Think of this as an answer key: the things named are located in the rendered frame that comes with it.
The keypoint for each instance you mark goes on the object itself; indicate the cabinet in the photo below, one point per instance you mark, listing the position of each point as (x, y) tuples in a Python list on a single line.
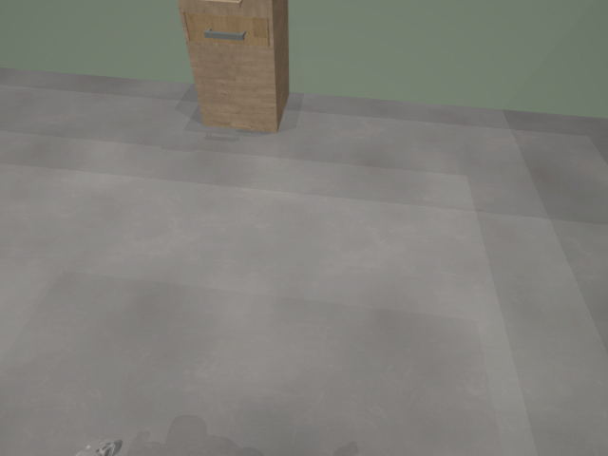
[(239, 86)]

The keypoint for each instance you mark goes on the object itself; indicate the drawer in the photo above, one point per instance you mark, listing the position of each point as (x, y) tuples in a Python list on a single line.
[(257, 29)]

